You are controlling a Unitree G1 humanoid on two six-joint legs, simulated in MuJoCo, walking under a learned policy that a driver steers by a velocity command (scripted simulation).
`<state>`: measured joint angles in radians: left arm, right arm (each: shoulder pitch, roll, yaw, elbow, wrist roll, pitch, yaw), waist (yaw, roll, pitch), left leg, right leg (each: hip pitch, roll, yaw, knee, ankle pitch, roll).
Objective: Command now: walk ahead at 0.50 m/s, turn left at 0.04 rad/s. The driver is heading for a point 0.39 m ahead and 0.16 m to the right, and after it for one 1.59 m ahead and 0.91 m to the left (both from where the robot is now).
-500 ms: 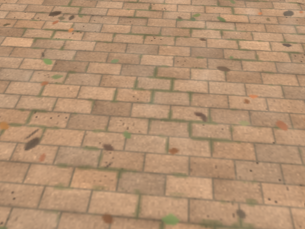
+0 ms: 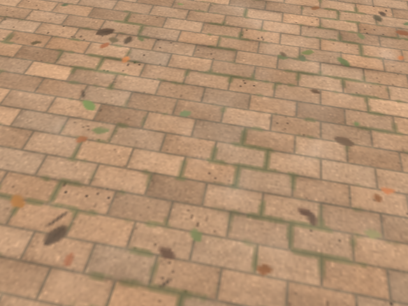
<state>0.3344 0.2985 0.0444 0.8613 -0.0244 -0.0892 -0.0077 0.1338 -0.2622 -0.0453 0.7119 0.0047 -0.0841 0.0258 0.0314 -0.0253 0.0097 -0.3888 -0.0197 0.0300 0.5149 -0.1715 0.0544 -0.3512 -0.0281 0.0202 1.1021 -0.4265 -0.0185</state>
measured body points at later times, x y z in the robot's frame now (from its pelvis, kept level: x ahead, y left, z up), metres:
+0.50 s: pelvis +0.26 -0.06 -0.01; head +0.30 -0.07 +0.43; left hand +0.51 +0.14 -0.10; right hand +0.22 -0.34 -0.15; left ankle +0.08 +0.10 -0.68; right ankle +0.34 -0.16 -0.73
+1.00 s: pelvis +0.38 -0.04 +0.00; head +0.42 -0.01 +0.44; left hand +0.52 +0.25 -0.13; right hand +0.53 -0.32 -0.10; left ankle +0.41 +0.06 -0.73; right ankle +0.34 -0.17 -0.70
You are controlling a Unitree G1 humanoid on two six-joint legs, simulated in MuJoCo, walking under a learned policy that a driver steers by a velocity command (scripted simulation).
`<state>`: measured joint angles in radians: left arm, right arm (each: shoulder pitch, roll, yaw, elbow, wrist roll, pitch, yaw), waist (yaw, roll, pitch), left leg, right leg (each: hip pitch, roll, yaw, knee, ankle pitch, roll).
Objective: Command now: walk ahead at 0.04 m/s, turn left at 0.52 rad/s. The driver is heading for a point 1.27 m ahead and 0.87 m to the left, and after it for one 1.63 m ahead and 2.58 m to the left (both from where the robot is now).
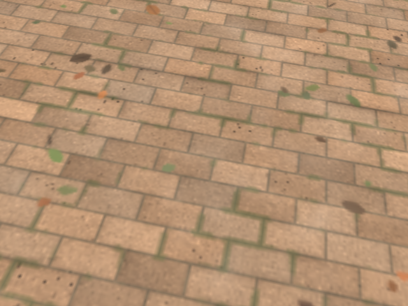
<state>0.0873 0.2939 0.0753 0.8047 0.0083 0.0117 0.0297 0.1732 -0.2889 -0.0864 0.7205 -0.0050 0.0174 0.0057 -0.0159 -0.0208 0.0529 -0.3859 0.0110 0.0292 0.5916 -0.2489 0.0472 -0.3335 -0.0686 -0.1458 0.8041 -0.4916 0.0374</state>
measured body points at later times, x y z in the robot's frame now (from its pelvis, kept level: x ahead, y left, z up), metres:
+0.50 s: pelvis +0.03 -0.03 +0.01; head +0.06 -0.04 +0.45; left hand +0.07 +0.29 -0.09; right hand +0.28 -0.25 -0.09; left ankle +0.02 +0.09 -0.70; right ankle +0.06 -0.14 -0.73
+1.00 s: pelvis -0.01 +0.01 +0.01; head +0.01 +0.06 +0.46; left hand -0.05 +0.34 -0.11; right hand +0.29 -0.13 -0.06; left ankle -0.05 +0.09 -0.73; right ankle +0.06 -0.13 -0.65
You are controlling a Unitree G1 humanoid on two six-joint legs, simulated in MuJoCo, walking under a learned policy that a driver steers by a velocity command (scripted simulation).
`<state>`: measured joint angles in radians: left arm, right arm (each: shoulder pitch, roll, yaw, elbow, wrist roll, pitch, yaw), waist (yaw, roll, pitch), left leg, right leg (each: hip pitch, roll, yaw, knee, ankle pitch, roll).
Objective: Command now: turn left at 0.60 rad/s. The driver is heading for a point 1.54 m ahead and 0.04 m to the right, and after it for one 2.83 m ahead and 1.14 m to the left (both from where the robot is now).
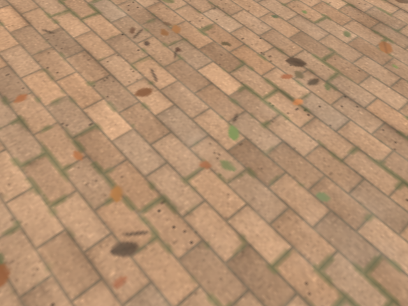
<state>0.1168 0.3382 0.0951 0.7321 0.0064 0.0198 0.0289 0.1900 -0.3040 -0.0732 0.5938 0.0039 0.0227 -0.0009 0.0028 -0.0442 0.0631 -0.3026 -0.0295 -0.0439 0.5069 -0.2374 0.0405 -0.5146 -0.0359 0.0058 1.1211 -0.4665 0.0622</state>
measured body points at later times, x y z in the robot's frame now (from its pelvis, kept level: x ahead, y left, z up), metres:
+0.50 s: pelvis +0.01 -0.03 +0.00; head +0.04 -0.04 +0.45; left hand +0.09 +0.27 -0.09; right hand +0.23 -0.27 -0.10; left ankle -0.05 +0.11 -0.68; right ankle +0.04 -0.14 -0.74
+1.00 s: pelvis +0.04 -0.02 -0.01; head +0.04 -0.03 +0.44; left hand +0.08 +0.28 -0.11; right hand +0.17 -0.26 -0.14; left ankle -0.06 +0.12 -0.74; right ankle +0.05 -0.11 -0.74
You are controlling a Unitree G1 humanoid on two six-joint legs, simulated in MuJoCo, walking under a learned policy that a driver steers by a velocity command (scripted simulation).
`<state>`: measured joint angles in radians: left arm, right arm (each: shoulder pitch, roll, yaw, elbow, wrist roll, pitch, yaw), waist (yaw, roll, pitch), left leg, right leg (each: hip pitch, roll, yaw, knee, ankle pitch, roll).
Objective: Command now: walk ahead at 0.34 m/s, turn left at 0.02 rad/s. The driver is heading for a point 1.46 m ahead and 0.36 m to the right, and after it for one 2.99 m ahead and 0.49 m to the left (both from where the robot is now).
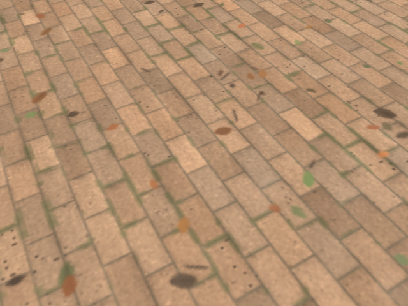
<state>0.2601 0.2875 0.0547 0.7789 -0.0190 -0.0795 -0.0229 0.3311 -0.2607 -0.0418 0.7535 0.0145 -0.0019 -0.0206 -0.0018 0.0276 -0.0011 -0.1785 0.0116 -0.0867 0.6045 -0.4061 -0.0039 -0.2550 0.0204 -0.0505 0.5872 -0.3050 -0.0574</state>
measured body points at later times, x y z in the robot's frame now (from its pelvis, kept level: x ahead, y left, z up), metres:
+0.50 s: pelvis +0.23 +0.04 -0.01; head +0.27 +0.04 +0.44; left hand +0.19 +0.32 -0.14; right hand +0.48 -0.19 -0.08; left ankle +0.35 +0.13 -0.73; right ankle +0.01 -0.09 -0.69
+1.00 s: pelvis +0.51 +0.00 +0.00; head +0.55 -0.01 +0.44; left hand +0.74 +0.22 -0.08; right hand +0.50 -0.29 -0.14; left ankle +0.35 +0.13 -0.72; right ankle +0.64 -0.11 -0.73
